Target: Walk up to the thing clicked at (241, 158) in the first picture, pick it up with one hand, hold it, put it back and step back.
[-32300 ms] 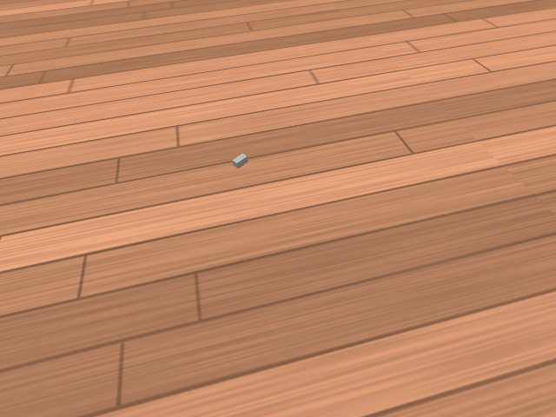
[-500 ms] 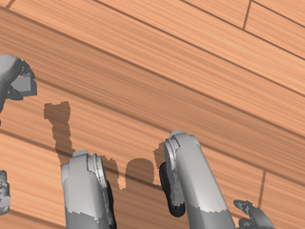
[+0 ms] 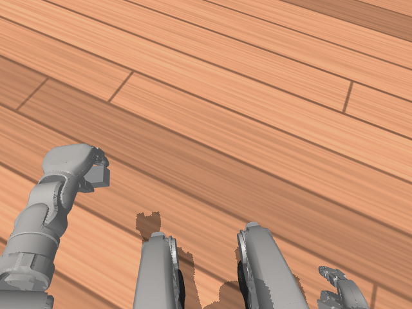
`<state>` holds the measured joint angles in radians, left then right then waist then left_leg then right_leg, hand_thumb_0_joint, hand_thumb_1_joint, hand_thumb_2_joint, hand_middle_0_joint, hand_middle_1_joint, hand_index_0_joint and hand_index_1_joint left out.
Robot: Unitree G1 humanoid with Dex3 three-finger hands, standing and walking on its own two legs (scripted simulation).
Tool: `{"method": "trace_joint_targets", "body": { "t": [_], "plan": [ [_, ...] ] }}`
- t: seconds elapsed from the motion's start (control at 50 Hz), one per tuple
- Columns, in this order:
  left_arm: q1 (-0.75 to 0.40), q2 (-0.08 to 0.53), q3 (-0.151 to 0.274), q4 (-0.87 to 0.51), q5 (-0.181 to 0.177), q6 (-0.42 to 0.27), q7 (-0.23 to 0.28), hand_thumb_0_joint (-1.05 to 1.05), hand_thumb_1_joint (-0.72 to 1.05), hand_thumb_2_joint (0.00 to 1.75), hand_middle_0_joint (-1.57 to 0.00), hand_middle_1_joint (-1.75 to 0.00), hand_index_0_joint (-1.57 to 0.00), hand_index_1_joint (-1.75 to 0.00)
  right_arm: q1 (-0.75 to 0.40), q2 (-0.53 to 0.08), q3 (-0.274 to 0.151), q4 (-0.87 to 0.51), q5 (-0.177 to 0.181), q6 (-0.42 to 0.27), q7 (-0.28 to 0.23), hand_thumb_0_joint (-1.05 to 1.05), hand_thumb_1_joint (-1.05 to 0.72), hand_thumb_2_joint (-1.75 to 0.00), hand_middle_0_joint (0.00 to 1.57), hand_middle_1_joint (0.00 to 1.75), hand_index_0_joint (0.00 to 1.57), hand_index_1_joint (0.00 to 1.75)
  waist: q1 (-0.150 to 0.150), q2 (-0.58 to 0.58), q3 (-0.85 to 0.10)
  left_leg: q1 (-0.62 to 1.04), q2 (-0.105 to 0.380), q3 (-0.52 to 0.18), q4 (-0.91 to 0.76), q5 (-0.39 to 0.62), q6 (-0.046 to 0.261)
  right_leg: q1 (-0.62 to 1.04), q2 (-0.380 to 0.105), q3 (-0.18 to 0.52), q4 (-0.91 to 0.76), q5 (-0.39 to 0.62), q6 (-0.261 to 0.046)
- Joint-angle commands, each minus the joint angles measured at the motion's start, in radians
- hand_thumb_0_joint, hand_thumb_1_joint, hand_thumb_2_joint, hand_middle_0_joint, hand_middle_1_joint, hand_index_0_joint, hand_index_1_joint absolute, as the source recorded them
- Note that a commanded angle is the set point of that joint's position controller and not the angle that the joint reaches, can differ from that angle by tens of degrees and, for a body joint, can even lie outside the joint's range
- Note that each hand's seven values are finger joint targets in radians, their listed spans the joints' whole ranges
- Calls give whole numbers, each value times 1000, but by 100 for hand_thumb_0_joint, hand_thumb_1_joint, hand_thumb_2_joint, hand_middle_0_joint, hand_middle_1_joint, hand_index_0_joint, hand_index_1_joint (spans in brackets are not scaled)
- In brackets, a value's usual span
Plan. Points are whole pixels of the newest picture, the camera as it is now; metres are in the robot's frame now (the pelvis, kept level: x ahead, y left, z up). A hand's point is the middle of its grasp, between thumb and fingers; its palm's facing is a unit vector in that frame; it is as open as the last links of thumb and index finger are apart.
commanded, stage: lift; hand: left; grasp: from above
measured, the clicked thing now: (89, 177) +0.42 +0.26 -0.11
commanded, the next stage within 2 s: hold in 0.70 s
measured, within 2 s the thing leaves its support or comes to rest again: neither
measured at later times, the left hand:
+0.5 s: hand (57, 164) +0.37 +0.23 +0.07, palm faces -0.45 -0.04 -0.89, open 6.7 cm
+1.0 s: hand (35, 133) +0.39 +0.23 +0.13, palm faces -0.46 -0.03 -0.89, open 6.8 cm
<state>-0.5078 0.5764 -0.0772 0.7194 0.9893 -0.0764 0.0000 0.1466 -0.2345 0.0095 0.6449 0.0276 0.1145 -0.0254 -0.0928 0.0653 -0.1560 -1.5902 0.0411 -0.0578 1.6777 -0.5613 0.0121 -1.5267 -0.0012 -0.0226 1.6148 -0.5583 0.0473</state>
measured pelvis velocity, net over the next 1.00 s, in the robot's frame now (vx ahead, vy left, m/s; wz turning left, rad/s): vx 0.08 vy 0.00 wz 0.02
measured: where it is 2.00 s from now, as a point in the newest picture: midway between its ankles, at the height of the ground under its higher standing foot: (215, 308)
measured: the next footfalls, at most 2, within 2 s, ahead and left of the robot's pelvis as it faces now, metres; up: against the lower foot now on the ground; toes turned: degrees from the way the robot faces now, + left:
none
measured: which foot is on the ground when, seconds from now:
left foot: down 0.00-1.00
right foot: down 0.00-1.00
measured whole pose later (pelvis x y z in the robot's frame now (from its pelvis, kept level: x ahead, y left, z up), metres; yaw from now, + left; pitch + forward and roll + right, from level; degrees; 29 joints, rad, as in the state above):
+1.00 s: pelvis +0.08 +0.00 +0.19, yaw +1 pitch +9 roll -1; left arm -0.34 0.42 -0.21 0.78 1.02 -0.03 0.05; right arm 0.23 -0.24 -0.04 0.72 0.05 0.05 -0.06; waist -0.03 0.04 -0.08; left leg -0.56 0.04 0.03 0.77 -0.35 0.00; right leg -0.54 -0.01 0.02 0.73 -0.34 0.04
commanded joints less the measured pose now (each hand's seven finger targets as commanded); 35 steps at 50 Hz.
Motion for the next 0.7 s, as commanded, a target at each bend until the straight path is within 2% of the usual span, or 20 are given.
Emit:
{"method": "trace_joint_targets", "body": {
  "t": [0.0, 0.02, 0.04, 0.06, 0.08, 0.1, 0.16, 0.2, 0.22, 0.24, 0.26, 0.3, 0.34, 0.42, 0.48, 0.52, 0.54, 0.56, 0.66, 0.68],
  "plan": [
    [-271, 232, 102, -209, -12, 2, 68, 0, 76, 4, -103, -25, -110, -17, 81, -176, -69, -60, 3, -55, -39, 0, -90, -90, 20, 30, 20, 30, -12, 84, -481, 540, -18, -31, -414, -36, 11, 347, 32, -28, -315, 51, -60],
    [-267, 198, 70, -182, -12, 4, 72, 0, 76, 5, -103, -25, -110, -18, 71, -169, -65, -56, 4, -63, -42, 0, -90, -90, 20, 30, 20, 30, -20, 77, -434, 549, -17, -39, -452, -78, 12, 363, 37, -28, -344, 24, -58],
    [-259, 177, 61, -176, -6, 4, 78, 0, 75, 6, -104, -24, -110, -17, 84, -169, -64, -50, 7, -73, -46, 0, -90, -90, 20, 30, 20, 30, -24, 71, -406, 567, -18, -31, -472, -73, 11, 387, 35, -22, -375, 26, -59],
    [-251, 194, 73, -173, -3, 4, 87, 0, 76, 5, -104, -24, -110, -18, 77, -170, -67, -42, 7, -81, -49, 0, -90, -90, 20, 30, 20, 30, -10, 61, -411, 600, -19, -32, -496, -73, 11, 414, 36, -19, -402, 21, -59],
    [-248, 182, 69, -161, -3, 5, 95, 0, 76, 6, -103, -26, -110, -19, 81, -171, -69, -36, 7, -90, -51, 0, -90, -90, 20, 30, 20, 30, -11, 69, -410, 625, -20, -34, -518, -68, 8, 436, 36, -13, -422, 27, -58],
    [-235, 148, 42, -134, -1, 8, 101, 0, 75, 6, -103, -26, -110, -19, 82, -165, -68, -32, 7, -98, -53, 0, -90, -90, 20, 30, 20, 30, -15, 58, -380, 638, -21, -27, -537, -54, 7, 459, 36, -10, -452, 35, -59],
    [-200, 136, 34, -92, 7, 17, 122, 0, 75, 5, -102, -29, -109, -21, 86, -162, -76, -18, 12, -116, -55, 0, -90, -90, 20, 30, 20, 30, 2, 28, -359, 702, -28, -9, -586, -1, 5, 545, 36, 6, -536, 51, -61],
    [-197, 98, 7, -78, 10, 17, 128, 0, 75, 6, -103, -28, -110, -21, 97, -156, -78, -15, 13, -127, -55, 0, -90, -90, 20, 30, 20, 30, -5, 25, -341, 741, -31, 2, -616, 45, 2, 590, 35, 12, -580, 83, -61],
    [-196, 102, 6, -72, 12, 18, 133, 0, 78, 5, -104, -28, -112, -20, 91, -158, -80, -10, 13, -130, -55, 0, -90, -90, 20, 30, 20, 30, 6, 20, -329, 760, -31, 3, -641, 46, 2, 610, 36, 12, -603, 81, -60],
    [-197, 87, -4, -60, 14, 21, 139, 0, 78, 6, -105, -28, -112, -21, 97, -153, -80, -13, 14, -133, -55, 0, -90, -90, 20, 30, 20, 30, -2, 25, -306, 763, -36, 19, -651, 62, 3, 626, 36, 20, -636, 87, -59],
    [-198, 96, 11, -52, 9, 22, 148, 0, 79, 5, -105, -28, -112, -21, 102, -154, -77, -11, 13, -137, -55, 0, -90, -90, 20, 30, 20, 30, 5, 17, -293, 771, -36, 16, -673, 61, 3, 653, 36, 20, -650, 89, -57],
    [-213, 80, -7, -38, 16, 24, 159, 0, 83, 7, -109, -28, -116, -20, 98, -154, -80, -9, 14, -142, -53, 0, -90, -90, 20, 30, 20, 30, 3, 4, -279, 815, -38, 27, -708, 71, 3, 690, 36, 23, -693, 91, -57],
    [-202, 89, -5, -14, 25, 26, 167, 0, 82, 9, -108, -29, -115, -22, 101, -151, -82, -8, 13, -145, -52, 0, -91, -90, 20, 30, 20, 30, 14, 4, -252, 838, -41, 36, -741, 96, 2, 728, 36, 26, -729, 106, -56],
    [-227, 65, -20, -14, 28, 33, 177, 0, 82, 11, -107, -32, -114, -24, 119, -149, -90, 1, 10, -148, -50, 0, -91, -90, 20, 30, 20, 30, 17, 0, -285, 933, -42, 47, -778, 215, -1, 812, 35, 31, -776, 219, -53],
    [-191, 76, -7, -17, 30, 41, 183, 0, 79, 10, -105, -31, -112, -23, 113, -151, -96, -6, 10, -145, -47, 0, -90, -90, 20, 30, 20, 30, 40, 5, -286, 990, -44, 51, -825, 263, -4, 880, 34, 28, -811, 263, -54],
    [-197, 53, -25, -12, 32, 47, 180, 0, 81, 12, -107, -31, -113, -24, 114, -150, -96, -3, 12, -141, -46, 0, -90, -90, 20, 30, 20, 30, 29, -2, -273, 1021, -39, 48, -848, 290, -5, 889, 36, 27, -825, 289, -55],
    [-187, 40, -32, -2, 30, 51, 178, 0, 81, 13, -107, -31, -114, -24, 116, -148, -97, -2, 13, -139, -46, 0, -90, -90, 20, 30, 20, 30, 30, -9, -255, 1026, -39, 48, -857, 304, -4, 900, 37, 28, -837, 303, -54],
    [-182, 59, -21, -3, 29, 55, 177, 0, 80, 13, -106, -31, -113, -24, 111, -151, -99, -2, 13, -137, -46, 0, -90, -90, 20, 30, 20, 30, 40, -26, -256, 1041, -40, 50, -871, 312, -3, 931, 36, 27, -854, 308, -52],
    [-175, 27, -42, -29, 14, 62, 151, 0, 77, 10, -105, -28, -111, -21, 113, -152, -105, -4, 15, -130, -45, 0, -90, -90, 20, 30, 20, 30, 39, -10, -257, 1127, -37, 50, -929, 377, -9, 979, 40, 23, -891, 356, -57],
    [-170, 38, -40, -37, 21, 64, 146, 0, 77, 9, -104, -30, -111, -23, 110, -153, -105, -6, 16, -127, -45, 0, -90, -90, 20, 30, 20, 30, 49, -19, -258, 1139, -38, 49, -938, 398, -8, 999, 41, 23, -898, 375, -56]
  ]
}}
